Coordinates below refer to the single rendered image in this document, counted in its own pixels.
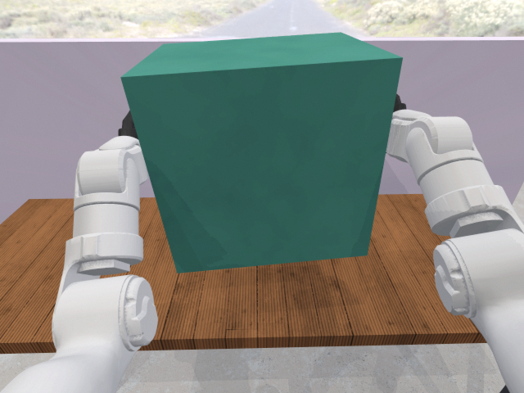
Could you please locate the right robot upper arm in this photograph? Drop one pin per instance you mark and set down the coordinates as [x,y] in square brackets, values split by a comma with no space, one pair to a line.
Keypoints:
[481,276]

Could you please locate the left robot upper arm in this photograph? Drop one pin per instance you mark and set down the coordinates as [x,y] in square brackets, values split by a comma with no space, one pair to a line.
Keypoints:
[98,327]

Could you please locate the table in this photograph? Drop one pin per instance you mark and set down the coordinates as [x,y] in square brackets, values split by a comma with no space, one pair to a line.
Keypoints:
[385,298]

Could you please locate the carton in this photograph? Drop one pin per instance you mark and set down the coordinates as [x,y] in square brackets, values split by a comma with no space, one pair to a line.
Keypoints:
[264,150]

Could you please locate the left robot forearm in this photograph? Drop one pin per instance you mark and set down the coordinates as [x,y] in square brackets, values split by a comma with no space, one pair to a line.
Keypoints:
[106,204]

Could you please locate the robot left hand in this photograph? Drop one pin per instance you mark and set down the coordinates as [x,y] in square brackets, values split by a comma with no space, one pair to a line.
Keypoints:
[128,128]

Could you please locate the right robot forearm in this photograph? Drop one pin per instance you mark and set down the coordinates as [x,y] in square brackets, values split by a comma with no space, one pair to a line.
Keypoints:
[460,195]

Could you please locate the robot right hand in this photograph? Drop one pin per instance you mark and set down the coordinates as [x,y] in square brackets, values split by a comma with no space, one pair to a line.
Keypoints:
[398,105]

